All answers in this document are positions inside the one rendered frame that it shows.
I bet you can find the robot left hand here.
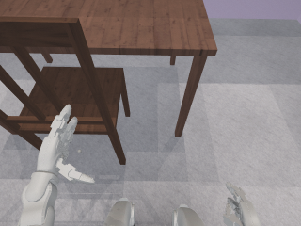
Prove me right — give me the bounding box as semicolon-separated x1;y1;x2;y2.
37;104;95;185

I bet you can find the table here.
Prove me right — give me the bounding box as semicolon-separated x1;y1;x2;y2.
0;0;217;137

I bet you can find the robot right hand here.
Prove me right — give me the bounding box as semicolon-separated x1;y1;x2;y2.
223;182;261;226

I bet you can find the chair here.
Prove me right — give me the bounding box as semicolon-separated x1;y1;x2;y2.
0;16;131;165

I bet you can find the right robot thigh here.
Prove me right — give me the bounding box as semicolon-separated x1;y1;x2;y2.
172;207;205;226

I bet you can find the robot left forearm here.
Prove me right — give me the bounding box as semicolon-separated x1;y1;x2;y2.
17;170;60;226

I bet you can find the robot right shin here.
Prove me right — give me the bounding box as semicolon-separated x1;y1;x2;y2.
179;204;188;208

